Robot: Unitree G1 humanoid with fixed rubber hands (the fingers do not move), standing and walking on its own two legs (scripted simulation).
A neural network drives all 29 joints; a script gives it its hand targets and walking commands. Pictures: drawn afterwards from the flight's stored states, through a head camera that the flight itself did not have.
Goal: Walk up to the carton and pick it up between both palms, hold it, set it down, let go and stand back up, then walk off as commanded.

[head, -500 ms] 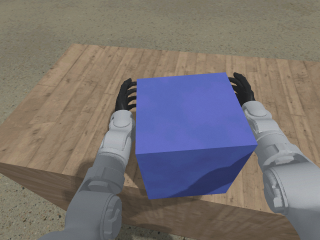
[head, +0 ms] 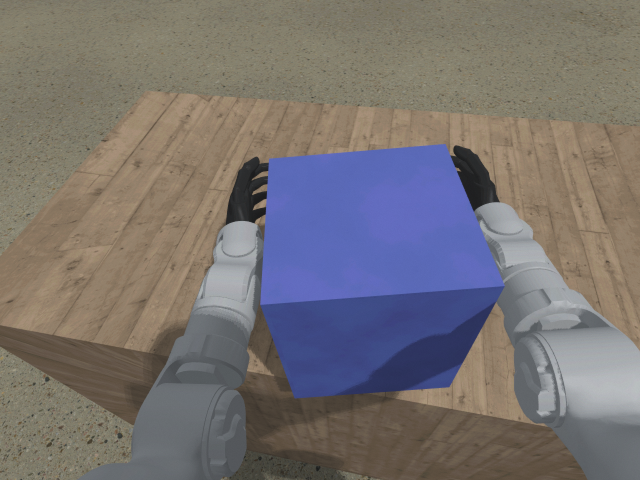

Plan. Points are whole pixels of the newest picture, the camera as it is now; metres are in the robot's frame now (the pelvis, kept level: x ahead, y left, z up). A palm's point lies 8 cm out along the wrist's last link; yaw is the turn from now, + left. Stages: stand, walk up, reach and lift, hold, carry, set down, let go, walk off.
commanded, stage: reach and lift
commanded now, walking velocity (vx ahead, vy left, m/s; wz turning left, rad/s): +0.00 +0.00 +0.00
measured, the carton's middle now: (364, 280) +0.35 +0.02 +0.05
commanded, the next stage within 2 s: none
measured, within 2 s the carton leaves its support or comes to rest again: leaves its support in 0.38 s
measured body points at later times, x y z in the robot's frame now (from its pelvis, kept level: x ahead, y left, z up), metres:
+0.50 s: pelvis -0.01 +0.00 +0.00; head +0.00 -0.01 +0.45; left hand +0.39 +0.18 +0.12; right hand +0.44 -0.11 +0.11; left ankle -0.02 +0.14 -0.75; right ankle +0.01 -0.11 -0.75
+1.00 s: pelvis -0.02 +0.00 +0.00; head -0.03 +0.00 +0.45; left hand +0.38 +0.19 +0.16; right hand +0.43 -0.11 +0.14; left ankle -0.02 +0.14 -0.75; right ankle +0.01 -0.11 -0.75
